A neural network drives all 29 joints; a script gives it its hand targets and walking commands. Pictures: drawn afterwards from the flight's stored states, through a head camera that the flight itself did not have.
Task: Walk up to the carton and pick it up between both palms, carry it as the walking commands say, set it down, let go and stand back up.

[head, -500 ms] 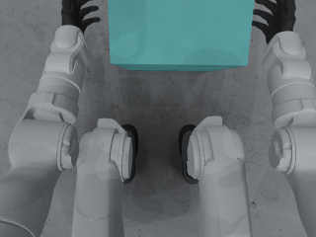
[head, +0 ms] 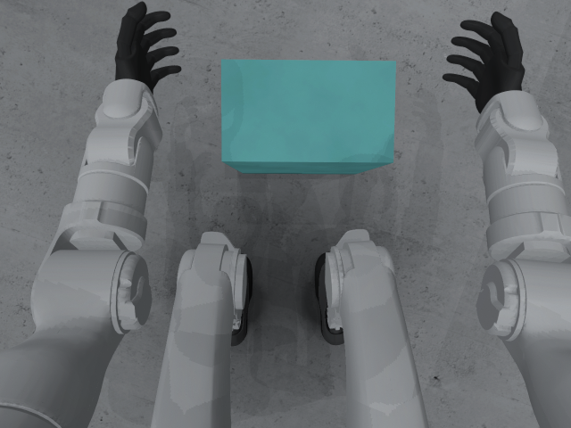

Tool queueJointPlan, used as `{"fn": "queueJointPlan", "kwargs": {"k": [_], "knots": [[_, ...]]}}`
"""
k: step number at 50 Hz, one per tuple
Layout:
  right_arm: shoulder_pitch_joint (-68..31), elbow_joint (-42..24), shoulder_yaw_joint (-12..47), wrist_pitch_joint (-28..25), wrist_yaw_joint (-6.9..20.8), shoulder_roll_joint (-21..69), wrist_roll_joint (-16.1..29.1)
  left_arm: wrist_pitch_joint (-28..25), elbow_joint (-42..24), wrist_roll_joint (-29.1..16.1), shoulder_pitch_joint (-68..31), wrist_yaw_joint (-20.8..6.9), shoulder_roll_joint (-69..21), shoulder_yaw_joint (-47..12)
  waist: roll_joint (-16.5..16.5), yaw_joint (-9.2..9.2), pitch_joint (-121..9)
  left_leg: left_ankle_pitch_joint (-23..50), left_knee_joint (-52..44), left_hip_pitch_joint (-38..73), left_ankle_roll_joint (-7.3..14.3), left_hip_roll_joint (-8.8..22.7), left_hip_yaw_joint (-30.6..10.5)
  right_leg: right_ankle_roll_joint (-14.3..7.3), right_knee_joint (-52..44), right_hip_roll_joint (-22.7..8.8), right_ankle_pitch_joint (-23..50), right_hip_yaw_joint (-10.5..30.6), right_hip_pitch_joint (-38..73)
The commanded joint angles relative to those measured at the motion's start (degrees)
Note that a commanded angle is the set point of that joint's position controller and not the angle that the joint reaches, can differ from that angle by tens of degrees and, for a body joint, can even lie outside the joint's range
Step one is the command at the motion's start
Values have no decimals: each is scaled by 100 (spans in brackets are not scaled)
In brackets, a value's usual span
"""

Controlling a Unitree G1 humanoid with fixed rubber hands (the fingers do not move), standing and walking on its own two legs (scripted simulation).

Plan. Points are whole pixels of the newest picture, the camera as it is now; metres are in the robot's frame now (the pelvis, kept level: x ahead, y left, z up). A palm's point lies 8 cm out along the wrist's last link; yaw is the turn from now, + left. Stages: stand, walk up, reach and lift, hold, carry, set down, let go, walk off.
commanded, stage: set down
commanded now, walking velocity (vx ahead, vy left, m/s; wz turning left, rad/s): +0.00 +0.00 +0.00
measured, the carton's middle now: (302, 129) +0.49 -0.04 -0.33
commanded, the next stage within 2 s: let go in 0.84 s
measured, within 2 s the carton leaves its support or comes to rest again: neither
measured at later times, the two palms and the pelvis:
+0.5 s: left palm (39, 16) +0.51 +0.18 +0.03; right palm out of the picture +0.49 -0.26 +0.04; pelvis +0.02 +0.00 +0.14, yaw -1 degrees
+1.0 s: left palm out of the picture +0.49 +0.18 +0.11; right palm out of the picture +0.47 -0.26 +0.12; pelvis +0.06 +0.00 +0.22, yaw -1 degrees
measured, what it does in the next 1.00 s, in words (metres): rises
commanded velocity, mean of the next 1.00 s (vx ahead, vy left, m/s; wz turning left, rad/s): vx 0.00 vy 0.00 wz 0.00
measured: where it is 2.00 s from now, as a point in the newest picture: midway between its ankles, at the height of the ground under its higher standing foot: (283, 313)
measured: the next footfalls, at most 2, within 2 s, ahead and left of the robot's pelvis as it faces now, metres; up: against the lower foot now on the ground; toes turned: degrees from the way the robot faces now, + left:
none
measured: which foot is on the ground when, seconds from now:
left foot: down 0.00-1.00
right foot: down 0.00-1.00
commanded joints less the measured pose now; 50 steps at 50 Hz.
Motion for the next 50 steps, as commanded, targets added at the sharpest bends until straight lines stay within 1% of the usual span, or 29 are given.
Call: {"fn": "queueJointPlan", "kwargs": {"k": [1,11,17,24,29,34,38,43,46,50], "knots": [[-1124,-609,-133,-64,56,-791,-42,-74,-599,72,-1108,-47,671,158,-162,-24,-5797,1285,-1153,2994,-35,-123,347,159,-1448,-18,1706,-143,3483],[-875,-911,-301,7,191,-885,-196,9,-992,150,-824,-210,628,190,-130,-94,-6262,1675,-2240,4007,-69,-127,310,196,-2517,20,2103,-164,4317],[-688,-977,-381,0,305,-853,-266,29,-1169,258,-583,-274,553,247,-98,-50,-6265,1955,-2903,4674,-98,-104,246,228,-3174,20,2316,-147,4729],[-380,-883,-465,-72,430,-751,-384,-3,-1190,408,-227,-332,397,339,-100,-6,-6003,2210,-3695,5327,-129,-61,165,246,-3946,-4,2554,-98,5227],[-172,-906,-517,-134,479,-663,-484,-48,-1214,493,11,-359,296,402,-137,15,-5898,2438,-4273,5812,-132,-27,118,256,-4501,-35,2832,-31,5780],[-20,-808,-566,-204,513,-494,-628,-112,-1091,551,163,-393,161,440,-167,19,-5602,2580,-4820,6181,-137,16,75,259,-5025,-74,2961,12,6133],[48,-503,-644,-312,521,-396,-844,-230,-731,675,262,-417,41,516,-185,-14,-5065,2551,-5144,6220,-153,38,22,231,-5334,-99,2895,10,6060],[341,-397,-623,-406,491,-325,-957,-339,-599,867,582,-415,38,597,-184,-3,-5203,2919,-5355,6529,-176,9,11,217,-5546,-107,3304,23,6424],[793,-618,-581,-418,454,-272,-1000,-366,-783,975,987,-432,76,549,-161,-20,-5613,3274,-5427,6894,-186,-18,16,216,-5622,-111,3790,47,6914],[1730,-1406,-404,-385,404,-256,-1115,-350,-1528,1016,1930,-456,127,303,-124,-33,-6331,3955,-5556,7689,-189,-34,-28,221,-5742,-109,4543,112,7778]]}}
